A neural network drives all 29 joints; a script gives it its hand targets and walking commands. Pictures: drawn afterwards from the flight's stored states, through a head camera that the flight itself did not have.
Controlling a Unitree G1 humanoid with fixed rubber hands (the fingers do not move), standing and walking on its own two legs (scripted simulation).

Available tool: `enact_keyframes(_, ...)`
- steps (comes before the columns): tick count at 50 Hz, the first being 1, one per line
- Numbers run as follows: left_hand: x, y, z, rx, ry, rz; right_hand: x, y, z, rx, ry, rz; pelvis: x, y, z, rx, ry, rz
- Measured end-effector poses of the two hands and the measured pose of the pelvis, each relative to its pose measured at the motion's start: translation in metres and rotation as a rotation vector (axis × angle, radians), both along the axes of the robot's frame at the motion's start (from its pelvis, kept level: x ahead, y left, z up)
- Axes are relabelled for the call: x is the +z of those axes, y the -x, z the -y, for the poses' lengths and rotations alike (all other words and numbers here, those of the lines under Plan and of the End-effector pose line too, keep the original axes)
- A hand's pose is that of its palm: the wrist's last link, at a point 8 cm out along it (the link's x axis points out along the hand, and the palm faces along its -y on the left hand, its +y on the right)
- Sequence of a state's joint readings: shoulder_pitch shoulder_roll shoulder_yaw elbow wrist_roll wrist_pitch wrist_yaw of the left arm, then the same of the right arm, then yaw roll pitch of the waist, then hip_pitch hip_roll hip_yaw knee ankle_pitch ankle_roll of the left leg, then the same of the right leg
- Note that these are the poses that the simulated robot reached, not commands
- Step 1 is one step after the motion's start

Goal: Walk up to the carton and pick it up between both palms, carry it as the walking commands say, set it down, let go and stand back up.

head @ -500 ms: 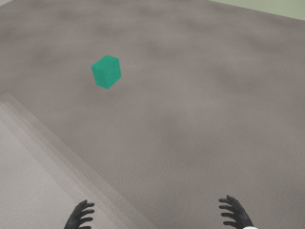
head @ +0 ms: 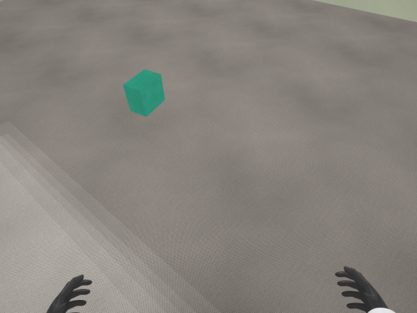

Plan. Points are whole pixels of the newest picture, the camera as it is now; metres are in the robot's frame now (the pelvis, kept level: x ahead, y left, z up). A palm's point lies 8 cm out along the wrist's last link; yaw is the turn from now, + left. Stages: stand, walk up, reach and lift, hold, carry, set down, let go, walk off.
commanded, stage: stand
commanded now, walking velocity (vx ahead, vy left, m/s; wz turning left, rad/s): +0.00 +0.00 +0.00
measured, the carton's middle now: (145, 92) +1.73 +0.46 -0.63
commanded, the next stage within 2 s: walk up in 0.90 s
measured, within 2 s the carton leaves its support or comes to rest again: neither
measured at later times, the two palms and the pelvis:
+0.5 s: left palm out of the picture +0.13 +0.30 -0.07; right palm out of the picture +0.13 -0.30 -0.07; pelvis +0.00 +0.00 +0.02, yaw +0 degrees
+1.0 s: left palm out of the picture +0.10 +0.31 -0.07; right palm out of the picture +0.10 -0.31 -0.07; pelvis +0.00 +0.00 +0.03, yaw +0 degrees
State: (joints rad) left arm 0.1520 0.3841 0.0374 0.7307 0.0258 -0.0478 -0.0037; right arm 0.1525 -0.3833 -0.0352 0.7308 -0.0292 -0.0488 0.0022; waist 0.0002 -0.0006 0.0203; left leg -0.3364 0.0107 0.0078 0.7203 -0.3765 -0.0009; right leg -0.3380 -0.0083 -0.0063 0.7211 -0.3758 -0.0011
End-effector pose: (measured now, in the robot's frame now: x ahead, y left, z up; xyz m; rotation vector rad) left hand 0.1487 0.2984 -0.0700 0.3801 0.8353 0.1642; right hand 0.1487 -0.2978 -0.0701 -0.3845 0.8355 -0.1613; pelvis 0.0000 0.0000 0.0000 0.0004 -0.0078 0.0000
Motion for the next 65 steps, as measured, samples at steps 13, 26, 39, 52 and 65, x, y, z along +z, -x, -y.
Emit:
enact_keyframes(13,-0.002,0.012,-0.001,0.020,0.007,-0.071,-0.002,0.011,0.001,-0.017,-0.007,-0.069,0.009,0.000,0.000,0.000,0.000,0.014)
enact_keyframes(26,0.001,0.021,-0.004,0.041,0.009,-0.133,0.001,0.021,0.006,-0.039,-0.009,-0.129,0.020,0.001,0.001,0.000,-0.001,0.027)
enact_keyframes(39,0.000,0.036,-0.009,0.066,0.003,-0.198,0.000,0.035,0.011,-0.071,-0.007,-0.194,0.027,0.002,0.001,-0.001,-0.001,0.034)
enact_keyframes(52,-0.002,0.046,-0.011,0.085,0.000,-0.241,-0.002,0.048,0.014,-0.094,-0.004,-0.240,0.030,0.003,0.001,-0.003,-0.001,0.035)
enact_keyframes(65,0.030,0.066,-0.101,0.173,-0.106,-0.128,0.039,-0.032,0.009,0.066,0.038,-0.134,0.027,-0.026,-0.026,0.097,0.019,0.013)
